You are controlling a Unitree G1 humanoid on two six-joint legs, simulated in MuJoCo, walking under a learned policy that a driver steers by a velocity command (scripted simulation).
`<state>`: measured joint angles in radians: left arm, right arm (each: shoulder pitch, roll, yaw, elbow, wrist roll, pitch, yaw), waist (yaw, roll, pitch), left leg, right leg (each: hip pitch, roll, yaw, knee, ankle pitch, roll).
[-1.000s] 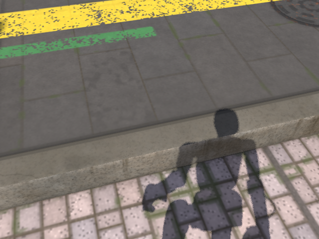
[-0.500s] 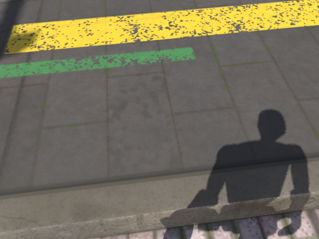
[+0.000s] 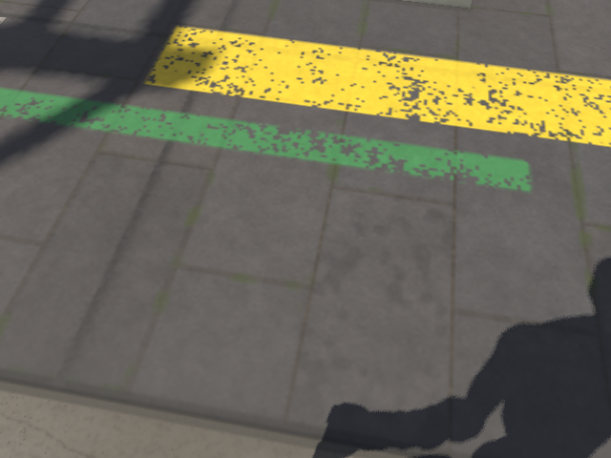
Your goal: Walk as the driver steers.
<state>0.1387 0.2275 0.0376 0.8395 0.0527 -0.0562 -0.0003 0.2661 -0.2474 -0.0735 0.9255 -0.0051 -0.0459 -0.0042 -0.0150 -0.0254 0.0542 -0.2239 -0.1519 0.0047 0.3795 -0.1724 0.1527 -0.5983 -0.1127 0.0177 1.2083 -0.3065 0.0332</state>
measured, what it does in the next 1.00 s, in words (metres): climbs, turning left: right foot 0.17 m higher, then left foot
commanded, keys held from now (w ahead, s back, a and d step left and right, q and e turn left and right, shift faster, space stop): w+q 0.38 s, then w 0.62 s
